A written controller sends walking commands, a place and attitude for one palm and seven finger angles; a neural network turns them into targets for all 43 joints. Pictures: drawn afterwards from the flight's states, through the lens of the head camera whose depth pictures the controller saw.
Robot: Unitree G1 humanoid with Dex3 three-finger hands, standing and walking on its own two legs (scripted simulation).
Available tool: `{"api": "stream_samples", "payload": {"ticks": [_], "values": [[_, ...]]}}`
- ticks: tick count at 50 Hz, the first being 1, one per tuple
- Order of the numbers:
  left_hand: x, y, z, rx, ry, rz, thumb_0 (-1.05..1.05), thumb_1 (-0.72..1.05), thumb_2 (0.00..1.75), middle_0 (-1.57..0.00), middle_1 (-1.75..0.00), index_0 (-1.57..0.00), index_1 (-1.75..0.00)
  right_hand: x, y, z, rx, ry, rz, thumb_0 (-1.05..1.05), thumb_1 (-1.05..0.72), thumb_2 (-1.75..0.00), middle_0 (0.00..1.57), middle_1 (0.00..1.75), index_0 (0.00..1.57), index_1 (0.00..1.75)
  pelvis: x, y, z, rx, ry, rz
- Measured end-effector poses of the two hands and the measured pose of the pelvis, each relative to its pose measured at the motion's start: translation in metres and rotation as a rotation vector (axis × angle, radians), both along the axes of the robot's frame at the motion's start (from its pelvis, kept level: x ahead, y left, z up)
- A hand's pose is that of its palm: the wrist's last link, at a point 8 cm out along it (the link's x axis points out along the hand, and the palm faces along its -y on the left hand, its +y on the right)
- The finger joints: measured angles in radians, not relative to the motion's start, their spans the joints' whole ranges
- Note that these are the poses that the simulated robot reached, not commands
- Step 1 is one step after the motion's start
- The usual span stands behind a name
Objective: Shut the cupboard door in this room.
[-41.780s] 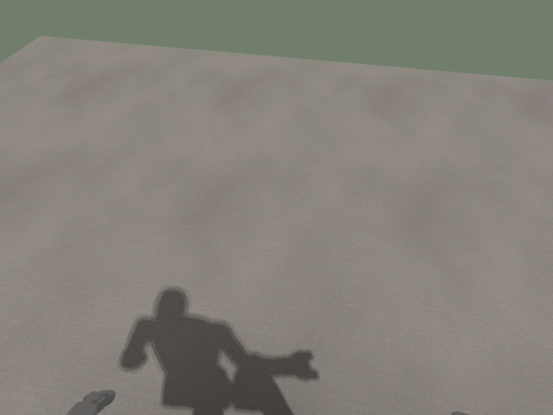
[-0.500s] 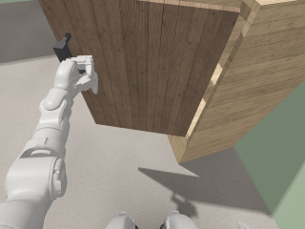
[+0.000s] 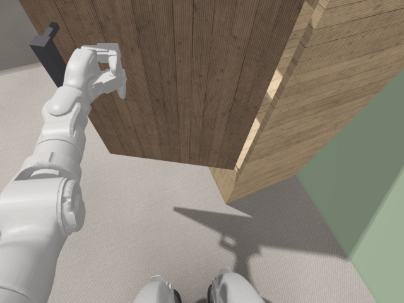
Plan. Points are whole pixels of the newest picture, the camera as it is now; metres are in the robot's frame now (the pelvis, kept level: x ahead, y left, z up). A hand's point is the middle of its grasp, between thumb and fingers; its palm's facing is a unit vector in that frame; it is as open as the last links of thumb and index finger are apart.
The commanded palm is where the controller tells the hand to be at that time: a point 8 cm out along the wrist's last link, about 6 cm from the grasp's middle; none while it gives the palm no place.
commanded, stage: push the door shut along its arc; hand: left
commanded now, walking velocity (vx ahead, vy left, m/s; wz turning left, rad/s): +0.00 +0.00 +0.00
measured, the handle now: (65, 66) +0.56 +0.20 +0.10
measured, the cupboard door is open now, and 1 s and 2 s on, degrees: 60 45 45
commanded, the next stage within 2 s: pull the fist back off the door in 0.36 s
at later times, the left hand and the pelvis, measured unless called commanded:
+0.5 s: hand (139, 64) +0.55 +0.06 +0.11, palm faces -0.38 -0.93 +0.03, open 3.4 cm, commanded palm +0.55 +0.10 +0.11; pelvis +0.00 -0.01 -0.02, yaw +1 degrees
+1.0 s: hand (139, 67) +0.53 +0.06 +0.12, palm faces +0.11 -0.99 -0.01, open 3.1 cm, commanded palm +0.47 +0.11 +0.11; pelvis +0.02 -0.03 +0.01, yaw +0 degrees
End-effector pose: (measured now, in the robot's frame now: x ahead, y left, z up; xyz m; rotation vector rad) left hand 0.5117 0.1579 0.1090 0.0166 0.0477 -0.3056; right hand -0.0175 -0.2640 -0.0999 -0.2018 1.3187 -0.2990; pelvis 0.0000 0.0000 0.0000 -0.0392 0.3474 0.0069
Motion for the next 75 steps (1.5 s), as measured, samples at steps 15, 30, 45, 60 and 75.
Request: {"api": "stream_samples", "payload": {"ticks": [15, 30, 45, 60, 75], "values": [[0.017, -0.012, 0.004, 0.005, 0.018, -0.074, 0.04, 0.94, 0.95, -1.3, -1.5, -1.3, -1.5, 0.009, -0.015, -0.002, -0.044, 0.007, 0.033, 0.01, -0.9, -0.9, 0.21, 0.3, 0.2, 0.3, -0.001, -0.006, -0.006, -0.008, 0.031, 0.021], [0.042, -0.039, -0.009, -0.152, 0.063, 0.245, 0.03, 0.9, 0.94, -1.3, -1.49, -1.3, -1.5, -0.002, -0.01, -0.017, 0.016, 0.037, 0.046, 0.01, -0.9, -0.9, 0.21, 0.3, 0.2, 0.3, -0.001, -0.012, -0.018, -0.004, 0.101, 0.011], [0.002, -0.053, -0.004, -0.012, 0.004, 0.404, 0.02, 0.89, 0.91, -1.3, -1.49, -1.3, -1.5, -0.007, 0.0, -0.01, 0.148, 0.049, -0.001, 0.01, -0.9, -0.9, 0.21, 0.3, 0.2, 0.3, 0.013, -0.028, 0.005, 0.025, 0.01, -0.012], [-0.074, -0.025, -0.021, -0.017, -0.012, 0.416, 0.02, 0.9, 0.9, -1.3, -1.49, -1.3, -1.5, 0.06, -0.04, 0.009, 0.055, -0.121, 0.106, 0.01, -0.91, -0.9, 0.2, 0.3, 0.2, 0.3, 0.006, -0.033, 0.017, 0.036, -0.085, 0.007], [-0.065, -0.043, 0.0, -0.028, -0.018, 0.391, 0.02, 0.89, 0.9, -1.31, -1.5, -1.3, -1.5, 0.083, 0.0, 0.002, 0.093, -0.251, 0.119, 0.01, -0.91, -0.9, 0.2, 0.3, 0.2, 0.3, -0.007, -0.019, 0.012, 0.031, -0.093, 0.01]]}}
